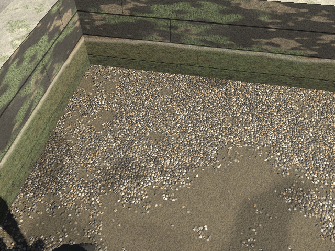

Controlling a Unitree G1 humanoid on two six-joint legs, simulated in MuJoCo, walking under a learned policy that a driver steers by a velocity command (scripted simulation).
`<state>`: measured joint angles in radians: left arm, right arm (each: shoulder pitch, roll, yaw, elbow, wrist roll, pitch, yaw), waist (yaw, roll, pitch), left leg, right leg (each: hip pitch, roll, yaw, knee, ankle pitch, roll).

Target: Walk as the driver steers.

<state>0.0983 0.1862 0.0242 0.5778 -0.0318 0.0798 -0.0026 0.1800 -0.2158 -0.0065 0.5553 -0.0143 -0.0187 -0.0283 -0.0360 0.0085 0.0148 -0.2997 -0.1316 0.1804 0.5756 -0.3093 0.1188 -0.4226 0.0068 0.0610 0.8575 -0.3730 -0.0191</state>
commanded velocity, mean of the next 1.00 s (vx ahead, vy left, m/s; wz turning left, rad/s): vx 1.00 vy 0.00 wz -0.54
